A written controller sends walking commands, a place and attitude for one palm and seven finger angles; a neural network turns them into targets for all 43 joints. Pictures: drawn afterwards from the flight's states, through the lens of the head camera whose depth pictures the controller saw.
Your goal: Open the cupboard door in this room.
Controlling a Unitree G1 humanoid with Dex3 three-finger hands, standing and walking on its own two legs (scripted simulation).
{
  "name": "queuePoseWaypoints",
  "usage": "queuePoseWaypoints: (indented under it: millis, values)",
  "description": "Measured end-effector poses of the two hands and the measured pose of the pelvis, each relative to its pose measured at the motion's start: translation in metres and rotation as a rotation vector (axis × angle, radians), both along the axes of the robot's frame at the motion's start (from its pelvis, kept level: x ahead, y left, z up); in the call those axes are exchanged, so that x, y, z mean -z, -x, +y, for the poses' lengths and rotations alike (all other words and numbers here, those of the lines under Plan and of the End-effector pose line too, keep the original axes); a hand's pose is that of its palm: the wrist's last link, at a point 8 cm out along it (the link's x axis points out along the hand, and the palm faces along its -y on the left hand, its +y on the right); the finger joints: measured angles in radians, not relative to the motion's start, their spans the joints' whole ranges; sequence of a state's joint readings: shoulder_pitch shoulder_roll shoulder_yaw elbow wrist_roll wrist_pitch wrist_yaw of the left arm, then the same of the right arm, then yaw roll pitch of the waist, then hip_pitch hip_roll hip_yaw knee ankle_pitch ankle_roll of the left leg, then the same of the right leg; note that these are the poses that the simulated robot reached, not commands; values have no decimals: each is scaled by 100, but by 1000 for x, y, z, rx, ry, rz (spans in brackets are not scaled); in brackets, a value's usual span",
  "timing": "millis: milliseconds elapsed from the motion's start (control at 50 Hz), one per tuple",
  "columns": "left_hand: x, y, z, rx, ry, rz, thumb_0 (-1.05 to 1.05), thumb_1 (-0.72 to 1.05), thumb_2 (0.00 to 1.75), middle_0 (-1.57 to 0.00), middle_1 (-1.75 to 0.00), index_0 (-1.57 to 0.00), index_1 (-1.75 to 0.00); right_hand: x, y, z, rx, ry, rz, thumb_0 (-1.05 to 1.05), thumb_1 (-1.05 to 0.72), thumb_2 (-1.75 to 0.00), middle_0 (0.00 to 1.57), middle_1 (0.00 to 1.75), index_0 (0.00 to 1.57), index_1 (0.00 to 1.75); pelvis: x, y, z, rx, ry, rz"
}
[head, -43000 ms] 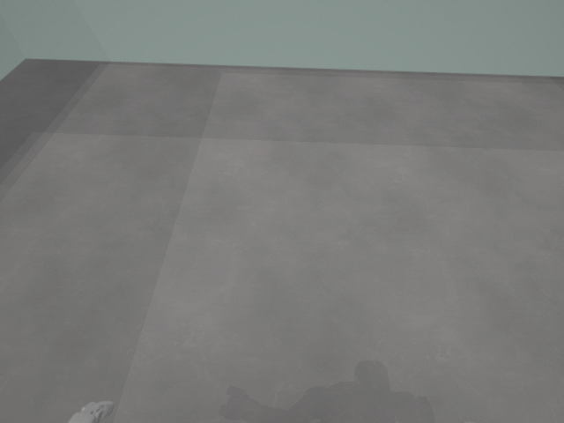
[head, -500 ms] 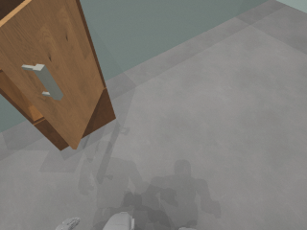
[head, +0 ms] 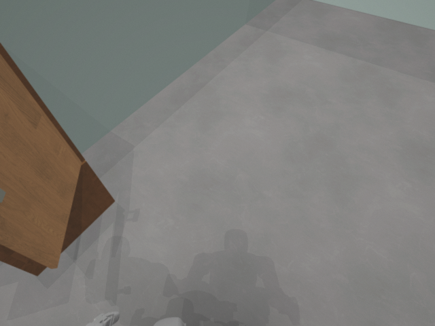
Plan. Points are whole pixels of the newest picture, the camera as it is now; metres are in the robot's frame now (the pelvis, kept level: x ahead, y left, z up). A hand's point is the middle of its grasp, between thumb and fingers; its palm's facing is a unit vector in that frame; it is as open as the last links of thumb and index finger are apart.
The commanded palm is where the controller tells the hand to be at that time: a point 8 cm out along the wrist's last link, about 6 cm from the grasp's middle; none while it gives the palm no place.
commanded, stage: walk to a spot facing it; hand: left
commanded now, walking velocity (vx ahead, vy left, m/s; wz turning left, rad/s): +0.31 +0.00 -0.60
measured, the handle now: out of the picture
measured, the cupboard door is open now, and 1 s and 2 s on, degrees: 42 42 42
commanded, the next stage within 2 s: turn to face it in 1.54 s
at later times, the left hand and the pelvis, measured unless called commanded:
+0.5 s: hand (140, 257) +0.27 +0.21 -0.16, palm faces -0.25 -0.95 -0.17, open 7.4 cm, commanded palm none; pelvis +0.17 +0.03 +0.02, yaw -17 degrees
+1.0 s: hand (222, 164) +0.54 +0.02 -0.15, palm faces -0.43 -0.88 -0.20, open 7.0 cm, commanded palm none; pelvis +0.38 -0.10 +0.01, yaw -26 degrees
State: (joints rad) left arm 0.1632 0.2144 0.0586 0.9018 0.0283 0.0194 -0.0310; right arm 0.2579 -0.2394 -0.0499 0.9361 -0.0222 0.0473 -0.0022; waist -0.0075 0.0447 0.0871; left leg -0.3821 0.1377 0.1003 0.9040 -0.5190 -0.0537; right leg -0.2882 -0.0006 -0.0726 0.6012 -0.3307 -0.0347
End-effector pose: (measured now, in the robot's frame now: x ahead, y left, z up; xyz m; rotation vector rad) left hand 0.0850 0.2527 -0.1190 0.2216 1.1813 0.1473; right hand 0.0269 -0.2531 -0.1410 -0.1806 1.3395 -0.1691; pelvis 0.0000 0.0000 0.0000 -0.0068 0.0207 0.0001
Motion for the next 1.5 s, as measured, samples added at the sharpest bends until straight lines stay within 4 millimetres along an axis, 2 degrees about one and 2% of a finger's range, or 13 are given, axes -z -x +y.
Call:
queuePoseWaypoints:
  millis: [80,220,340,420,540,700,800,860,920,1100,1180,1300,1500]
  values:
    - [-5,3,-9,2,4,51,1,91,89,-20,-30,-20,-30,-13,-24,-11,28,11,-27,1,-91,-89,20,30,20,30,-11,-18,-3,40,-12,-3]
    - [4,1,-8,26,47,192,1,91,89,-20,-30,-20,-30,-34,-101,-9,51,40,-172,1,-91,-90,20,30,20,30,-15,-62,5,116,-9,2]
    - [31,-39,14,49,71,270,1,91,89,-20,-30,-20,-30,-36,-169,8,53,93,-296,1,-91,-90,20,30,20,30,3,-115,26,189,17,0]
    - [30,-108,19,134,66,236,1,91,89,-20,-30,-20,-30,-40,-166,21,113,94,-266,0,-91,-89,20,30,20,30,-3,-144,28,249,14,-4]
    - [6,-240,-8,282,69,76,1,92,90,-19,-30,-20,-30,-38,-122,41,271,41,-80,0,-91,-89,20,30,20,30,-19,-189,22,325,11,15]
    - [-6,-400,-106,512,72,-67,1,92,90,-19,-30,-19,-30,-28,-61,63,503,-55,194,0,-91,-89,20,30,20,30,-13,-255,-14,409,-9,20]
    - [0,-471,-177,578,90,-187,1,92,90,-19,-30,-20,-30,-14,-58,56,587,-126,333,1,-91,-89,20,30,20,30,7,-297,-57,428,-17,3]
    - [0,-475,-193,557,98,-160,0,92,89,-19,-30,-20,-30,-13,-94,29,602,-112,299,1,-91,-89,20,30,20,30,1,-318,-73,442,-8,-16]
    - [4,-463,-196,539,92,-54,0,91,89,-20,-30,-20,-30,-15,-155,-9,592,-71,175,1,-91,-89,20,30,20,30,-10,-342,-86,457,-7,-15]
    - [17,-487,-163,422,36,99,-2,96,89,-20,-30,-20,-30,-23,-351,-94,463,11,-142,0,-91,-90,20,30,20,30,-9,-431,-114,468,23,-4]
    - [35,-505,-155,405,24,198,-1,94,89,-20,-30,-20,-30,-18,-419,-117,429,66,-236,0,-91,-90,20,30,20,30,6,-479,-119,497,22,-13]
    - [22,-566,-186,448,34,203,1,92,89,-20,-30,-20,-30,-26,-442,-117,481,50,-184,0,-91,-89,20,30,20,30,-9,-527,-139,536,-1,-13]
    - [4,-697,-299,593,45,99,1,93,90,-20,-30,-20,-30,-15,-409,-119,664,-68,84,0,-92,-89,20,30,20,30,-14,-601,-206,612,-20,-9]
